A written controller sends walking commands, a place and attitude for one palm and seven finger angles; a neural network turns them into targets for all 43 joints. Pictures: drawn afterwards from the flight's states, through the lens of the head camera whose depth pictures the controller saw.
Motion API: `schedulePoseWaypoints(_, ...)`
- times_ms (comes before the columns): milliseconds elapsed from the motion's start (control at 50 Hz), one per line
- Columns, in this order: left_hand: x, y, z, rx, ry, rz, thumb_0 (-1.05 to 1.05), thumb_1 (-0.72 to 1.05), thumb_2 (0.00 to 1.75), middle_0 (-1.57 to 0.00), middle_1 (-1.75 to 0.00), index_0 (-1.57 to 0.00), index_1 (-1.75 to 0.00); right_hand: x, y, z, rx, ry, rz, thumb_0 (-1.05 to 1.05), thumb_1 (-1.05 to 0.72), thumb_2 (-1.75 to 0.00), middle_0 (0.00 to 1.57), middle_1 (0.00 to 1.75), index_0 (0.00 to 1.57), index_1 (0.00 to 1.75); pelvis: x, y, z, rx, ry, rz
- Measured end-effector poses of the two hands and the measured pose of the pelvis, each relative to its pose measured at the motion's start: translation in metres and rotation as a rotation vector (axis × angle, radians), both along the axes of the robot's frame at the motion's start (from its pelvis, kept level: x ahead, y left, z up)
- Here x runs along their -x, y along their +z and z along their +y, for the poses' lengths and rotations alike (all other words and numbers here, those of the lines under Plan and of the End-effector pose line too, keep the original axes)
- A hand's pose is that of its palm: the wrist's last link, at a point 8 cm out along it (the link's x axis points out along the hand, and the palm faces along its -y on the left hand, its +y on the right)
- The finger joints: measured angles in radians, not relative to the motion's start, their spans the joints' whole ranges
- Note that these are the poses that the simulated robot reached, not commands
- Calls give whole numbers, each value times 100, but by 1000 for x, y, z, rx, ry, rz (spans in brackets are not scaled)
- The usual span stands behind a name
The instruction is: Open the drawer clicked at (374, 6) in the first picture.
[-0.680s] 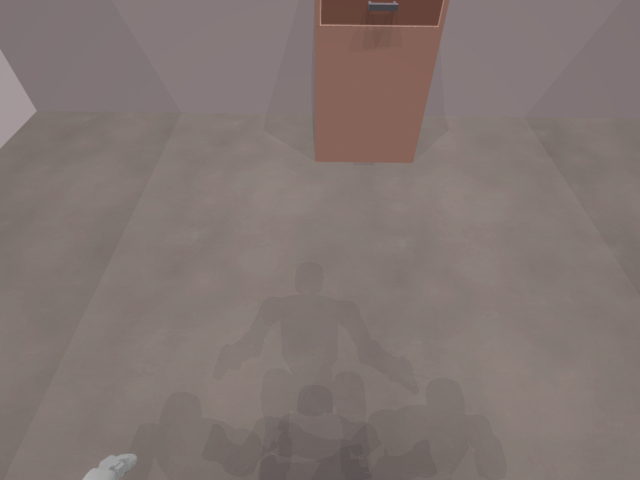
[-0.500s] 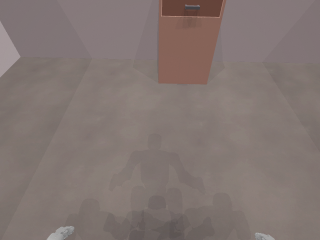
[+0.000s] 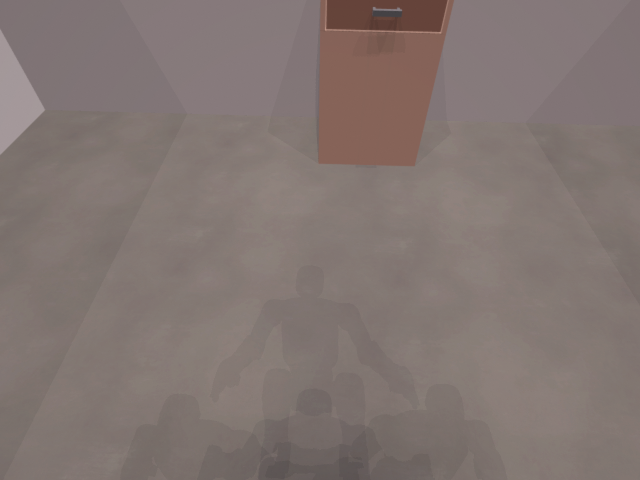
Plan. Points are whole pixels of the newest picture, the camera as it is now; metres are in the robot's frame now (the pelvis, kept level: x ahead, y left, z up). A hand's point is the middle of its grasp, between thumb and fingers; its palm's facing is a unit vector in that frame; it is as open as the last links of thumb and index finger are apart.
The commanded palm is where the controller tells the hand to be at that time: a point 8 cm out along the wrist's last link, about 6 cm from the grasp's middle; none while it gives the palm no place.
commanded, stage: stand and wait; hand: left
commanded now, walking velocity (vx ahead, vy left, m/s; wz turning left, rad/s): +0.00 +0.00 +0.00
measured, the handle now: (386, 11) +1.72 -0.16 -0.02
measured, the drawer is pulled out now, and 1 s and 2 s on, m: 0.00 0.00 0.00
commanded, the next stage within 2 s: look at it before walking up in 0.14 s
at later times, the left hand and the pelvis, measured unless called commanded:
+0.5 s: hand out of the picture +0.06 +0.25 -0.16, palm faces -0.03 -0.94 -0.33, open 7.4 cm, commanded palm none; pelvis -0.01 +0.00 +0.00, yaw +0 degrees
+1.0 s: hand out of the picture +0.06 +0.24 -0.16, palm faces -0.05 -0.95 -0.31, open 7.4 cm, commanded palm none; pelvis +0.00 +0.00 +0.00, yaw -2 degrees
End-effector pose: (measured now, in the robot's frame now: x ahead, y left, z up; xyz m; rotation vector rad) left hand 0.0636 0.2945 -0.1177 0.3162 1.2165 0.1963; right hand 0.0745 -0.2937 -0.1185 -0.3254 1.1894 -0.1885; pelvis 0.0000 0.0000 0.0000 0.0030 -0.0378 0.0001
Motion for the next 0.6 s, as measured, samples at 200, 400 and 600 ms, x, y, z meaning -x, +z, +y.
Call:
schedulePoseWaypoints(200,3,1,-1,3,-9,-11,0,90,90,-20,-30,-20,-30,13,-1,3,-11,-7,9,1,-90,-90,20,30,20,30,8,1,1,0,-1,-3)
schedulePoseWaypoints(400,7,0,-2,10,-14,-9,0,90,90,-20,-30,-20,-30,21,-1,4,-11,-13,17,1,-90,-90,20,30,20,30,12,2,2,1,-3,-2)
schedulePoseWaypoints(600,13,-2,-1,12,-11,15,0,90,90,-20,-30,-20,-30,25,-1,4,-8,-16,35,1,-90,-90,20,30,20,30,12,2,3,2,-3,3)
